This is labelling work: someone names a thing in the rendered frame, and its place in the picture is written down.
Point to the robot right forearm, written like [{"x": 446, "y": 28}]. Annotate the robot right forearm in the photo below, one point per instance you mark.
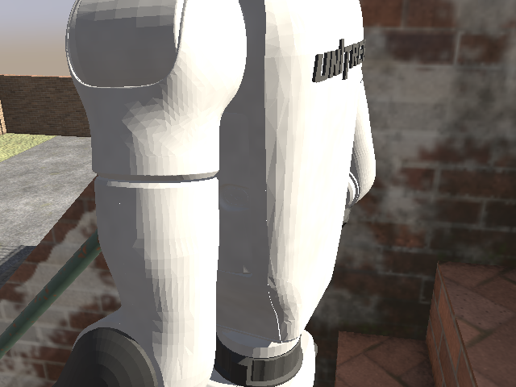
[{"x": 346, "y": 215}]

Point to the left robot upper arm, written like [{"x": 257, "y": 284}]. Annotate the left robot upper arm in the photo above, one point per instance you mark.
[{"x": 155, "y": 77}]

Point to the robot left forearm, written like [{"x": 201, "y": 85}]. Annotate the robot left forearm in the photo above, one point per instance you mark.
[{"x": 107, "y": 357}]

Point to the robot torso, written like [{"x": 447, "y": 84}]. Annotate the robot torso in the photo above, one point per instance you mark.
[{"x": 285, "y": 151}]

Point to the right robot upper arm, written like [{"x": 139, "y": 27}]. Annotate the right robot upper arm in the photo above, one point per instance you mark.
[{"x": 363, "y": 164}]

